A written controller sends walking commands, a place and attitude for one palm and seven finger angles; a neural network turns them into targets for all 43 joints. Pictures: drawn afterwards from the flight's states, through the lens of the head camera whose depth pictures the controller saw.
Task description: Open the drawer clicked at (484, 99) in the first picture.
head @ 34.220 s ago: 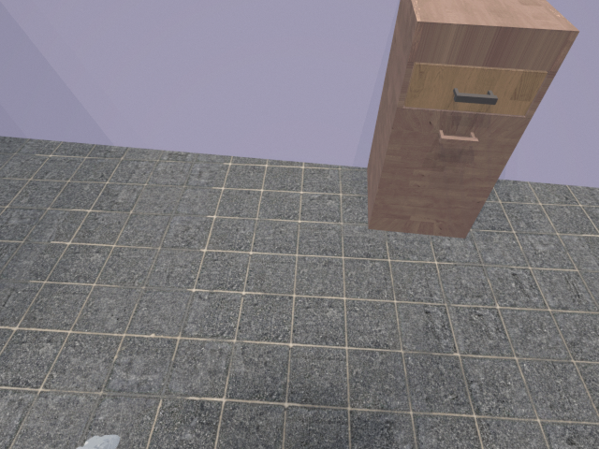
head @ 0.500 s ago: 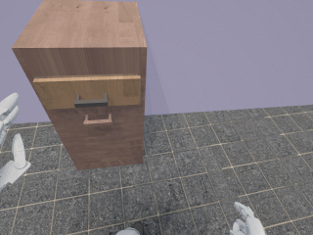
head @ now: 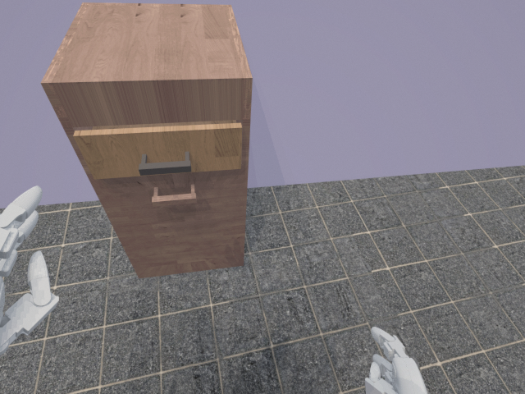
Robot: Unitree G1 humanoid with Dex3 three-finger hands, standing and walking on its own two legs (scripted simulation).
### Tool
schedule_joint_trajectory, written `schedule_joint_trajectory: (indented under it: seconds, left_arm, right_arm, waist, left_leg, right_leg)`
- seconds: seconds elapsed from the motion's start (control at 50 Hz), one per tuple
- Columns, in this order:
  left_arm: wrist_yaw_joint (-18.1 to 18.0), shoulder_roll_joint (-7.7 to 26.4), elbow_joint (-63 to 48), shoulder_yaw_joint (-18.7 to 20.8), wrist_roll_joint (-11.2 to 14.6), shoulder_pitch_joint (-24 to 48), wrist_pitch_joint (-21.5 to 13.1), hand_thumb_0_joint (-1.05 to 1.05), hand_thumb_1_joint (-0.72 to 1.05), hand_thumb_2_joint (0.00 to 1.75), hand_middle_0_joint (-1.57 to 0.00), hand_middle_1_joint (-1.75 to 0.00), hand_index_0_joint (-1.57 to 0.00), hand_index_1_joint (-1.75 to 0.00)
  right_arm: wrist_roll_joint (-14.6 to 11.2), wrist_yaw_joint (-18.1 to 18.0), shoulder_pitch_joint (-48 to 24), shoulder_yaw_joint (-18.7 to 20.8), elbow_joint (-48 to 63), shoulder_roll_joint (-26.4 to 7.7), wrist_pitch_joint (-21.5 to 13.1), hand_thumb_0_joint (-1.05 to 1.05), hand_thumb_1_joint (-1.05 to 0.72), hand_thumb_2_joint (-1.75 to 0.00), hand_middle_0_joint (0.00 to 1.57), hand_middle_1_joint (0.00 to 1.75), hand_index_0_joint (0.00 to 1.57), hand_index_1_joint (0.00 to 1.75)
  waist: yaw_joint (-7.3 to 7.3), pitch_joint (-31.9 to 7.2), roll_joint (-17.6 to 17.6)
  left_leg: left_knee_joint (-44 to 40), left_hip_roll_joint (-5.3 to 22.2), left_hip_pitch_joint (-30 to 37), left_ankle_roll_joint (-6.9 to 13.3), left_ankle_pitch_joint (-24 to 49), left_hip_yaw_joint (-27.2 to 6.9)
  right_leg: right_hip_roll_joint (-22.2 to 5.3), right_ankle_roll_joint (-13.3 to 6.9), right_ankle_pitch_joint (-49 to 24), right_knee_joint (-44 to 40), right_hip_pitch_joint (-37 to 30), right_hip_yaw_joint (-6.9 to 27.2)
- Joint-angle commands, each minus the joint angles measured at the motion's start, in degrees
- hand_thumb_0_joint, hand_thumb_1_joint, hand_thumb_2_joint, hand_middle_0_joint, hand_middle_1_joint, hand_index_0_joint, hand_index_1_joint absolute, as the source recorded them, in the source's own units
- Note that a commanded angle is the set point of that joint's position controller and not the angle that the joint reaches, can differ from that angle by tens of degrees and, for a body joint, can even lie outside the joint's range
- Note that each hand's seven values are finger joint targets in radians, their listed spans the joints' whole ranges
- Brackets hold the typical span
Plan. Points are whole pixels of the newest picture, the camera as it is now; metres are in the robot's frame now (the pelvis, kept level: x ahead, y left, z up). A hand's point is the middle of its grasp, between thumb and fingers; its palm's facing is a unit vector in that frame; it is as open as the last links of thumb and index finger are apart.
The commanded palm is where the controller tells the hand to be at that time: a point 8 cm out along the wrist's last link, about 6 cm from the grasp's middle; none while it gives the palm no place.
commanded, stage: stop stepping back and stand still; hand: left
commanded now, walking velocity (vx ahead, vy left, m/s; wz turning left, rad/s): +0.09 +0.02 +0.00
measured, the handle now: (165, 162) +0.63 +0.27 -0.09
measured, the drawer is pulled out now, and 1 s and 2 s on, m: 0.03 0.03 0.03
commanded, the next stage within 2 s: let the arm hang, fingers relaxed in 0.48 s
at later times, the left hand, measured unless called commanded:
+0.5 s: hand (63, 291) +0.19 +0.23 +0.15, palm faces +0.31 -0.81 -0.49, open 7.4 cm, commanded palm +0.13 +0.28 +0.17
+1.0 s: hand out of the picture -0.07 +0.16 -0.19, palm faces +0.09 -0.99 -0.13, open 7.2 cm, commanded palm none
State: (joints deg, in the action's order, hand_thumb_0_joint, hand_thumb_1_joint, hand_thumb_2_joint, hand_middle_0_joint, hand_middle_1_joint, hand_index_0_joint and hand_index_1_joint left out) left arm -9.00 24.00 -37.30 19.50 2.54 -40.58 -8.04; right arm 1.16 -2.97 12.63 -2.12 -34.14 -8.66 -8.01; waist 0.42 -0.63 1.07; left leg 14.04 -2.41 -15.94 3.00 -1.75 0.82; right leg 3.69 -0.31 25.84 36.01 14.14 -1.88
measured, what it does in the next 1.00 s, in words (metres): steps on the spot: right foot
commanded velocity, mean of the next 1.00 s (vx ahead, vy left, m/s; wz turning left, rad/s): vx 0.02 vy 0.02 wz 0.00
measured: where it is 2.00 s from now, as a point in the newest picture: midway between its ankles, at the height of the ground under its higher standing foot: outside the picture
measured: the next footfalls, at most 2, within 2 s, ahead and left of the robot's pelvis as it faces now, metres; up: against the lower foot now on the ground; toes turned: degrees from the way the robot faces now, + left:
right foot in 0.08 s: -0.02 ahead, -0.08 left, +0.00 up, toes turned -2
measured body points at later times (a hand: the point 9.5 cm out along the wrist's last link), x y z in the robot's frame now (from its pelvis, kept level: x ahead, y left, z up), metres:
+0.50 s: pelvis +0.00 +0.00 -0.01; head +0.02 +0.00 +0.44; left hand +0.17 +0.27 +0.17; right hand +0.17 -0.24 -0.09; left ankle +0.02 +0.10 -0.75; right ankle -0.06 -0.08 -0.75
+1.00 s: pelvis -0.04 -0.01 -0.01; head -0.01 +0.02 +0.43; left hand -0.07 +0.21 -0.18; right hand -0.01 -0.26 -0.16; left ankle +0.02 +0.10 -0.75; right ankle -0.06 -0.08 -0.75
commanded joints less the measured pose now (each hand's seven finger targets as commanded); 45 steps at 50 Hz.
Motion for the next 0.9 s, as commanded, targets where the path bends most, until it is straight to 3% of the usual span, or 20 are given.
schedule_joint_trajectory:
  seconds: [0.0,0.04,0.06,0.1,0.14,0.22,0.28,0.32,0.34,0.38,0.48,0.54,0.56,0.58,0.62,0.66,0.74,0.78,0.84,0.88]
  left_arm:
    - [-1.51,7.54,-7.92,6.66,0.28,0.32,-1.86,0.00,0.90,0.90,-0.20,-0.30,-0.20,-0.30]
    - [-0.82,8.49,-7.81,7.57,0.83,2.00,-2.37,0.00,0.90,0.90,-0.20,-0.30,-0.20,-0.30]
    - [-0.91,9.26,-7.82,9.28,1.32,3.25,-2.91,0.00,0.90,0.90,-0.20,-0.30,-0.20,-0.30]
    - [-0.62,5.59,-5.30,5.74,1.18,4.40,-2.35,0.00,0.90,0.90,-0.20,-0.30,-0.20,-0.30]
    - [-0.78,5.60,-4.91,5.37,0.47,6.71,-2.93,0.00,0.90,0.90,-0.20,-0.30,-0.20,-0.30]
    - [-1.43,7.03,-5.83,5.86,-0.21,9.31,-5.29,0.00,0.90,0.90,-0.20,-0.30,-0.20,-0.30]
    - [-1.30,8.16,-7.18,7.28,-0.23,7.40,-6.28,0.00,0.90,0.90,-0.20,-0.30,-0.20,-0.30]
    - [-1.05,8.60,-8.18,7.93,-0.45,5.91,-6.92,0.00,0.90,0.90,-0.20,-0.30,-0.20,-0.30]
    - [-0.76,7.83,-7.84,7.43,-0.23,4.59,-7.00,0.00,0.90,0.90,-0.20,-0.30,-0.20,-0.30]
    - [-0.50,6.99,-6.43,7.44,0.12,1.84,-6.58,0.00,0.90,0.90,-0.20,-0.30,-0.20,-0.30]
    - [-0.43,6.35,-5.35,8.18,1.11,-1.27,-6.73,0.00,0.90,0.90,-0.20,-0.30,-0.20,-0.30]
    - [-0.48,6.37,-5.28,8.06,1.15,-0.73,-6.22,0.00,0.90,0.90,-0.20,-0.30,-0.20,-0.30]
    - [6.50,-1.15,41.09,-15.24,-3.31,11.18,0.26,0.00,0.90,0.90,-0.20,-0.30,-0.20,-0.30]
    - [7.90,-0.37,43.00,-12.75,-4.45,12.83,5.04,0.00,0.90,0.90,-0.20,-0.30,-0.20,-0.30]
    - [8.50,-1.03,48.27,-13.24,-4.58,16.12,6.57,0.00,0.90,0.90,-0.20,-0.30,-0.20,-0.30]
    - [8.82,0.17,55.30,-13.76,-4.74,20.42,6.71,0.00,0.90,0.90,-0.20,-0.30,-0.20,-0.30]
    - [8.38,0.09,70.36,-15.32,-4.00,27.87,7.95,0.00,0.90,0.90,-0.20,-0.30,-0.20,-0.30]
    - [8.07,-1.86,76.82,-16.53,-3.67,29.10,8.73,0.00,0.90,0.90,-0.20,-0.30,-0.20,-0.30]
    - [8.07,-3.14,85.66,-17.13,-3.10,25.83,8.80,0.00,0.90,0.90,-0.20,-0.30,-0.20,-0.30]
    - [8.04,-4.43,90.45,-17.27,-2.98,23.51,8.56,0.00,0.90,0.90,-0.20,-0.30,-0.20,-0.30]
  right_arm:
    - [-0.08,-1.45,-5.56,4.00,7.62,-8.94,-1.23,0.00,-0.90,-0.90,0.20,0.30,0.20,0.30]
    - [0.04,-1.09,-5.45,4.10,7.25,-8.74,0.11,0.00,-0.90,-0.90,0.20,0.30,0.20,0.30]
    - [0.43,-0.86,-6.22,4.12,6.53,-8.98,0.46,0.00,-0.90,-0.90,0.20,0.30,0.20,0.30]
    - [-1.36,-0.69,-5.52,5.10,6.46,-9.79,0.26,0.00,-0.90,-0.90,0.20,0.30,0.20,0.30]
    - [-1.90,-0.66,-6.50,4.87,6.57,-10.12,0.10,0.00,-0.90,-0.90,0.20,0.30,0.20,0.30]
    - [-1.68,-1.30,-5.84,3.77,6.36,-9.40,-0.91,0.00,-0.90,-0.90,0.20,0.30,0.20,0.30]
    - [-1.41,-1.43,-4.65,4.26,7.31,-10.09,-1.21,0.00,-0.90,-0.90,0.20,0.30,0.20,0.30]
    - [-1.53,-0.90,-3.67,4.00,7.55,-9.64,-1.16,0.00,-0.90,-0.90,0.20,0.30,0.20,0.30]
    - [-1.59,-0.59,-4.04,4.17,7.79,-9.58,-1.26,0.00,-0.90,-0.90,0.20,0.30,0.20,0.30]
    - [-1.73,-0.54,-4.83,4.46,8.10,-9.88,-1.24,0.00,-0.90,-0.90,0.20,0.30,0.20,0.30]
    - [-1.83,-0.18,-4.46,4.78,8.14,-9.93,-0.68,0.00,-0.90,-0.90,0.20,0.30,0.20,0.30]
    - [-1.73,-0.44,-4.72,4.59,8.44,-9.77,-0.10,0.00,-0.90,-0.90,0.20,0.30,0.20,0.30]
    - [-2.14,4.60,-8.46,6.45,-5.23,-15.89,-3.89,0.00,-0.90,-0.90,0.20,0.30,0.20,0.30]
    - [-1.20,4.28,-2.87,7.76,-7.06,-18.66,-0.08,0.00,-0.90,-0.90,0.20,0.30,0.20,0.30]
    - [-0.95,3.45,-2.50,6.17,-5.60,-16.45,3.30,0.00,-0.90,-0.90,0.20,0.30,0.20,0.30]
    - [-0.35,3.10,-3.42,5.61,-5.73,-16.54,4.59,0.00,-0.90,-0.90,0.20,0.30,0.20,0.30]
    - [0.40,2.55,-3.93,4.49,-9.82,-14.05,7.52,0.00,-0.90,-0.90,0.20,0.30,0.20,0.30]
    - [0.54,2.40,-2.56,3.44,-12.56,-11.67,8.65,0.00,-0.90,-0.90,0.20,0.30,0.20,0.30]
    - [0.49,1.92,-2.29,2.53,-16.17,-11.20,8.56,0.00,-0.90,-0.90,0.20,0.30,0.20,0.30]
    - [0.26,1.49,-1.48,2.36,-18.34,-10.59,8.43,0.00,-0.90,-0.90,0.20,0.30,0.20,0.30]
  waist:
    - [0.27,-3.56,-8.54]
    - [0.75,-4.20,-0.53]
    - [0.51,-5.24,-1.05]
    - [0.55,-2.70,7.16]
    - [0.51,0.96,5.13]
    - [-0.01,1.48,-1.38]
    - [-0.36,-2.70,-5.34]
    - [-0.33,-6.84,-8.39]
    - [-0.52,-7.34,-7.98]
    - [-0.54,-5.36,-6.27]
    - [0.36,-7.97,-1.80]
    - [0.27,-7.70,-2.55]
    - [2.03,-3.58,-3.02]
    - [1.07,-5.12,-2.67]
    - [-0.05,-4.10,3.07]
    - [-0.19,-4.30,9.60]
    - [0.74,-0.33,5.16]
    - [1.23,2.06,-0.95]
    - [-0.47,3.93,-9.22]
    - [-1.05,2.60,-7.62]
  left_leg:
    - [-6.29,7.60,-2.99,-5.30,-25.97,-6.80]
    - [10.42,3.94,3.25,-4.82,-14.68,-2.82]
    - [17.12,3.80,6.68,-4.69,-11.50,-3.26]
    - [27.11,3.04,0.73,-4.12,-12.47,-3.72]
    - [30.21,4.07,-7.16,-3.29,-14.75,-3.31]
    - [15.95,4.75,-3.92,-1.94,-9.82,-0.39]
    - [11.88,6.87,8.82,-0.31,15.13,-3.38]
    - [12.04,9.66,13.04,0.95,27.06,-8.67]
    - [10.73,11.20,12.05,1.18,24.20,-10.18]
    - [9.05,11.29,5.73,0.60,14.14,-9.66]
    - [13.89,6.82,4.55,-1.94,9.85,-4.36]
    - [12.34,6.51,6.37,-1.86,10.26,-3.91]
    - [19.65,8.89,5.51,-1.95,17.30,-4.93]
    - [18.10,9.33,5.10,-1.13,14.26,-5.82]
    - [17.72,9.67,0.36,1.30,8.51,-8.80]
    - [18.91,8.05,-0.25,1.11,6.76,-9.21]
    - [19.91,4.79,2.35,-0.66,-1.58,-6.53]
    - [17.03,5.50,3.87,-0.72,-2.95,-7.34]
    - [7.99,7.79,-1.31,0.70,-5.62,-12.13]
    - [7.16,7.53,-1.45,0.65,-6.70,-11.74]
  right_leg:
    - [0.47,-1.64,-3.38,-17.63,-11.35,-2.98]
    - [-9.01,-4.72,-5.50,-25.85,-2.42,5.62]
    - [-14.25,-6.73,-3.35,-27.51,4.25,10.33]
    - [-18.13,-9.15,2.84,-27.26,6.15,15.66]
    - [-19.00,-9.59,-11.33,-23.92,0.71,14.45]
    - [-16.69,-6.18,-32.18,-16.41,-6.43,9.92]
    - [-8.77,-0.11,-37.10,-9.35,-4.56,3.15]
    - [-5.49,0.76,-31.01,-4.54,-2.48,0.23]
    - [-4.88,0.81,-21.27,-5.65,-2.01,0.52]
    - [-4.81,0.57,-17.34,-9.86,-5.04,1.27]
    - [-9.06,-1.24,-32.59,-14.71,-8.73,5.58]
    - [-8.26,-0.80,-32.36,-15.01,-7.57,4.58]
    - [-10.59,-1.89,-32.33,-6.58,2.74,0.47]
    - [-10.55,-2.30,-26.04,-7.29,2.21,3.80]
    - [-8.97,-2.57,-20.69,-6.25,0.87,2.95]
    - [-10.20,-3.90,-22.34,-7.36,-0.80,4.66]
    - [-14.23,-6.93,-17.76,-12.95,1.81,7.20]
    - [-12.96,-6.23,-10.97,-14.35,3.47,6.13]
    - [-8.86,-3.82,-8.54,-13.98,-3.50,4.47]
    - [-9.26,-3.80,-9.53,-15.97,-6.86,4.48]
